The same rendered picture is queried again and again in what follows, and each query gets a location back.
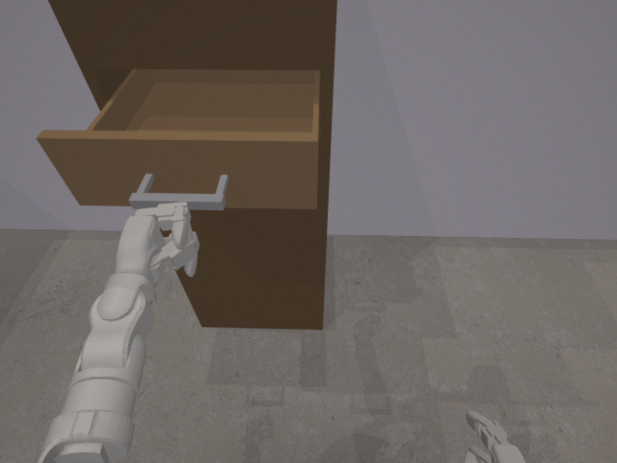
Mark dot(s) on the robot left forearm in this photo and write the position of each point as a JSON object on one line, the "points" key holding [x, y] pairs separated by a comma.
{"points": [[95, 423]]}

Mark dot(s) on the drawer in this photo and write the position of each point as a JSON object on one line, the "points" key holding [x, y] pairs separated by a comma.
{"points": [[188, 127]]}

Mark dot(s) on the handle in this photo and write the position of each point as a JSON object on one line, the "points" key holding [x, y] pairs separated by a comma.
{"points": [[143, 199]]}

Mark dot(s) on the cabinet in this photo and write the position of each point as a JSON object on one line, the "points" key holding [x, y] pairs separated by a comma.
{"points": [[257, 267]]}

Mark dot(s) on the robot right hand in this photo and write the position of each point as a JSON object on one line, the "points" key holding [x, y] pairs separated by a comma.
{"points": [[495, 439]]}

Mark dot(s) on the robot left hand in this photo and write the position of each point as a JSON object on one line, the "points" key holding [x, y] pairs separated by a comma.
{"points": [[143, 250]]}

